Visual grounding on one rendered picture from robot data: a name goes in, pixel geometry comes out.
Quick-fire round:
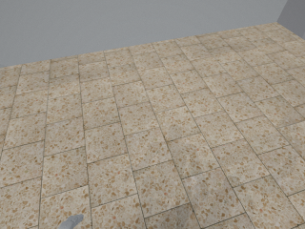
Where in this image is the left robot hand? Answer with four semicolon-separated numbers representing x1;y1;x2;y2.
58;214;84;229

